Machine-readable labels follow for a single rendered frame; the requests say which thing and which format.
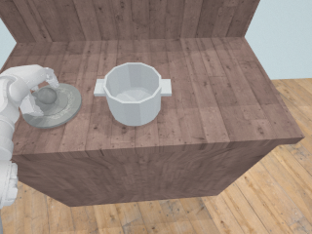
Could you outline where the robot left forearm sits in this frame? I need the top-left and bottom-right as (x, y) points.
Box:
(0, 73), (29, 161)

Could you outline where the robot left upper arm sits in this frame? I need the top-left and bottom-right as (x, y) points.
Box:
(0, 160), (19, 234)

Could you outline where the left robot hand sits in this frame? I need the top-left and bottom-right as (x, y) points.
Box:
(0, 64), (59, 116)

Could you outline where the table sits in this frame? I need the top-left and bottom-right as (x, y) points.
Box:
(0, 0), (305, 208)

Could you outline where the knob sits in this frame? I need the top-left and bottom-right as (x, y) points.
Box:
(37, 87), (58, 104)

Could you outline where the lid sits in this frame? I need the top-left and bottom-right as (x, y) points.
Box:
(22, 83), (82, 129)

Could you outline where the pot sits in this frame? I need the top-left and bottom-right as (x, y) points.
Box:
(94, 62), (172, 127)

